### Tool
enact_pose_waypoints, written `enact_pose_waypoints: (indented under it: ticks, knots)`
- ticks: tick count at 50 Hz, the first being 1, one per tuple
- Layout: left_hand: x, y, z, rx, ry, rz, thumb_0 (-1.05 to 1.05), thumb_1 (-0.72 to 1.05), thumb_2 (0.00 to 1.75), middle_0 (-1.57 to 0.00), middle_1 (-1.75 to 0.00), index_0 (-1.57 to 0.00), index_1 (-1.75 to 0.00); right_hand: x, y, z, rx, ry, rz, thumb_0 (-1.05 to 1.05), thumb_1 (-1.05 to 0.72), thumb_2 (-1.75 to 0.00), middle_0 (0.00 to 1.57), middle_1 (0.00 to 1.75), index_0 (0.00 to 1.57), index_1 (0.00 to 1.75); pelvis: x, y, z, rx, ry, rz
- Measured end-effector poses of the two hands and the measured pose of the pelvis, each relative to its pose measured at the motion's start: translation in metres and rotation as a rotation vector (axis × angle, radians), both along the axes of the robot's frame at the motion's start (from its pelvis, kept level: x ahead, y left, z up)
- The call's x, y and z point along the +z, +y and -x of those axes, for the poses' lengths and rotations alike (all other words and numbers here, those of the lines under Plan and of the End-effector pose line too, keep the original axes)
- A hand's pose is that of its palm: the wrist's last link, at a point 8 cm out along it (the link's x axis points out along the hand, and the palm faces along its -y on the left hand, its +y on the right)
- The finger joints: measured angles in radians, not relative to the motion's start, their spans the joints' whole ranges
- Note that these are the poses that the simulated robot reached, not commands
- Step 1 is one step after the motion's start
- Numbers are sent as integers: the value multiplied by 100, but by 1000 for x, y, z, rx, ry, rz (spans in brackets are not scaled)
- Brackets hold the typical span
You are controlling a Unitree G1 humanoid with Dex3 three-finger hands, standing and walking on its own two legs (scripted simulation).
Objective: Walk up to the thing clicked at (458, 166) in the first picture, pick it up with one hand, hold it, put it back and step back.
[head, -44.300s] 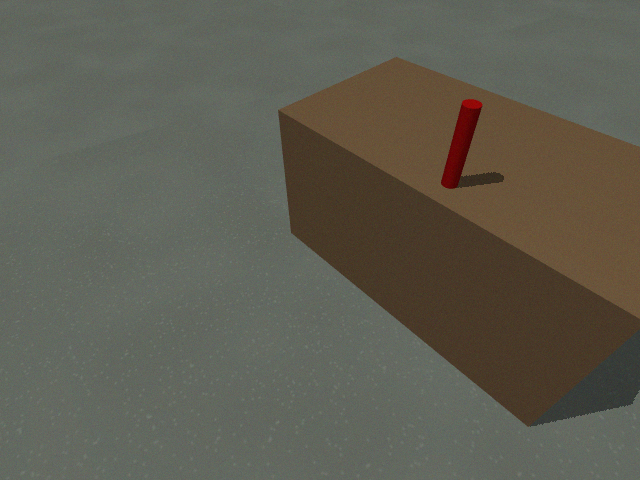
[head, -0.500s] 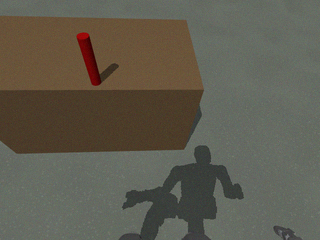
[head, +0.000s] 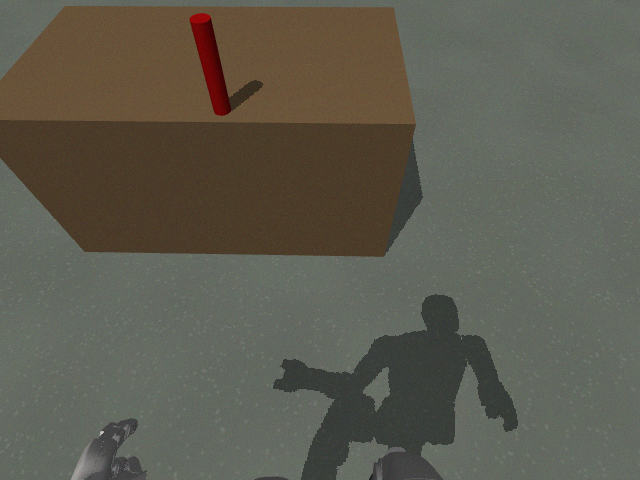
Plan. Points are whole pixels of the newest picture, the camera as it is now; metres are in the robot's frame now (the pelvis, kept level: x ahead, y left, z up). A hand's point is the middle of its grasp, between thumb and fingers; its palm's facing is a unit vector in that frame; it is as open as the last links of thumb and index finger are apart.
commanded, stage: step back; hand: left
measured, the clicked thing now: (212, 69) +0.95 +0.29 -0.04
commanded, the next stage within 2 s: stand in 1.28 s
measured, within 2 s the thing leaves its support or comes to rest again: neither
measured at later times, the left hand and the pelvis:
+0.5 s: hand out of the picture -0.06 +0.24 -0.13, palm faces +0.00 -0.91 -0.41, open 7.4 cm; pelvis -0.11 -0.03 +0.01, yaw -1 degrees
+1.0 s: hand out of the picture -0.02 +0.24 -0.13, palm faces +0.03 -0.93 -0.38, open 7.4 cm; pelvis -0.09 -0.02 +0.01, yaw +1 degrees
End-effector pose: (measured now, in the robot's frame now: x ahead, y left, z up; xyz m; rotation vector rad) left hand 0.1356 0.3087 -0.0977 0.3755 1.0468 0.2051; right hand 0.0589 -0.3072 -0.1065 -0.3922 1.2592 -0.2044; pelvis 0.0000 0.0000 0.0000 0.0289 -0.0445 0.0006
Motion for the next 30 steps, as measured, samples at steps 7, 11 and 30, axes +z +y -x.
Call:
enact_pose_waypoints:
  ticks: [7,11,30]
  knots:
    - [0,-12,55,9,48,30,0,90,90,-20,-30,-20,-30,20,-8,31,5,-71,15,1,-90,-89,21,30,21,30,11,-9,45,-21,10,40]
    - [-3,-20,96,-14,92,23,0,90,90,-20,-30,-20,-30,21,-23,41,5,-142,16,1,-90,-89,21,30,21,30,8,-18,70,-54,16,35]
    - [6,-11,207,91,163,-11,1,90,90,-20,-30,-21,-30,1,-25,123,-14,-20,-44,1,-91,-89,20,30,20,30,11,-24,114,-7,-3,-7]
